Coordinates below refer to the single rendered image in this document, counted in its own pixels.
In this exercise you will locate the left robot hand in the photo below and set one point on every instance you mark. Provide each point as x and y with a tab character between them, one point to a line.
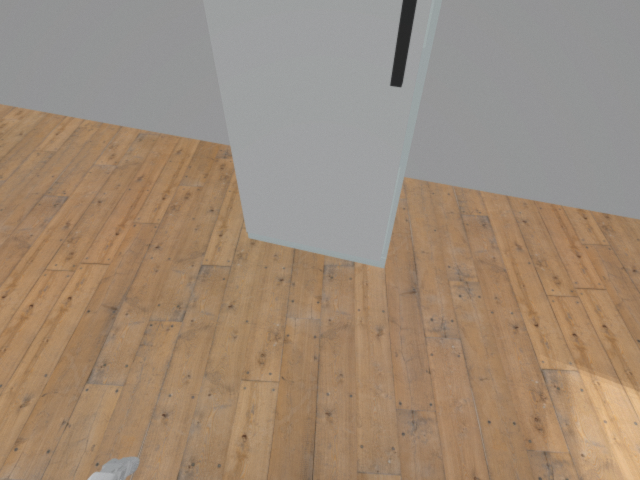
116	469

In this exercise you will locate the fridge door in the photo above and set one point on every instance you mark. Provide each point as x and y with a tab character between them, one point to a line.
315	129

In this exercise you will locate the handle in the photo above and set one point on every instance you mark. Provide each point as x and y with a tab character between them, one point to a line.
403	40

